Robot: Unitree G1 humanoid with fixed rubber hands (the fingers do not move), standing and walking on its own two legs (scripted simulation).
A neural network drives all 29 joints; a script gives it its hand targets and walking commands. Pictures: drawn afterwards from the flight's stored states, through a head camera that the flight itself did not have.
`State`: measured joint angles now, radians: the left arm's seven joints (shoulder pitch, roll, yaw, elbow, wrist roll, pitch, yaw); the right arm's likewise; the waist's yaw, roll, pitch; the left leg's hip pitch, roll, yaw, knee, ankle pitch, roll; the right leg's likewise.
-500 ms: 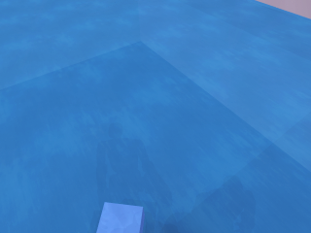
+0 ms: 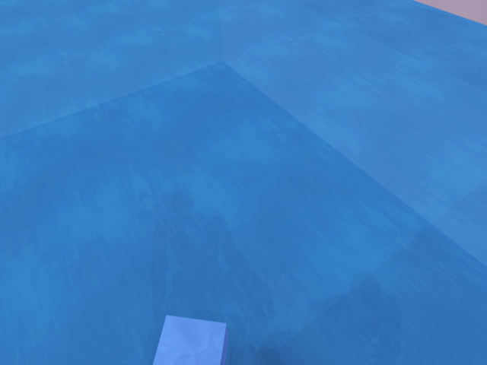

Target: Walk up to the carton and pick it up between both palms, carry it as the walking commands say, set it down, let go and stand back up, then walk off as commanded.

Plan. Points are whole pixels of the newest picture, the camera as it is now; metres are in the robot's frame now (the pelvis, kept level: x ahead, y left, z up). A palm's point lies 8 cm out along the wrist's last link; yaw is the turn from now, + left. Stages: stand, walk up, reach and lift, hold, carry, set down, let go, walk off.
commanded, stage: stand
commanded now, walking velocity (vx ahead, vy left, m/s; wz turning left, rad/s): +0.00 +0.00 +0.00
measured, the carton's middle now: out of the picture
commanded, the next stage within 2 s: none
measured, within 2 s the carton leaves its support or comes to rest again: neither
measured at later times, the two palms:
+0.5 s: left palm out of the picture +0.03 +0.28 -0.13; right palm out of the picture +0.06 -0.30 -0.11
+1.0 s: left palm out of the picture +0.05 +0.28 -0.12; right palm out of the picture +0.08 -0.32 -0.10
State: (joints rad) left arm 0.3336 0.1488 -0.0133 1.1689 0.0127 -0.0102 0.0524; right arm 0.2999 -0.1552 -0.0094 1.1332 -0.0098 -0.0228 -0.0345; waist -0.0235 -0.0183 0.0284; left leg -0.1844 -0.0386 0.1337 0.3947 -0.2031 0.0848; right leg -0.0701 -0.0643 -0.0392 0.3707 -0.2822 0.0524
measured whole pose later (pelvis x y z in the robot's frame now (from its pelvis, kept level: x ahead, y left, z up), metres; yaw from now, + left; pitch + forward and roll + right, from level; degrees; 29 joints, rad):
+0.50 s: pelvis -0.01 -0.01 +0.00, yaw +0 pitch -2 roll +0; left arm 0.22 0.31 0.00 1.05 0.01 -0.02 0.03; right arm 0.14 -0.33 -0.02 1.06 0.00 -0.03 -0.01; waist -0.01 -0.01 0.05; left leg -0.18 -0.03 0.12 0.40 -0.19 0.08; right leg -0.06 -0.06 -0.05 0.37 -0.28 0.04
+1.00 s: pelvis -0.01 -0.01 +0.00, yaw +0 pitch -2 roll +0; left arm 0.16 0.36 -0.01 1.06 0.01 -0.02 0.01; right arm 0.09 -0.36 0.00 1.11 0.00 -0.02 0.01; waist 0.00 -0.02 0.05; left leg -0.15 -0.03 0.11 0.34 -0.16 0.06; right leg -0.04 -0.05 -0.05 0.32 -0.24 0.03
